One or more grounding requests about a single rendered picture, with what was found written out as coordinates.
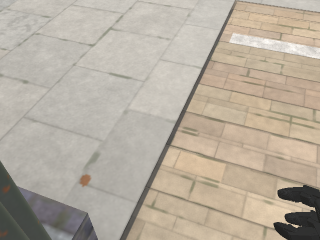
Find right robot hand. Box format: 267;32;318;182
273;185;320;240

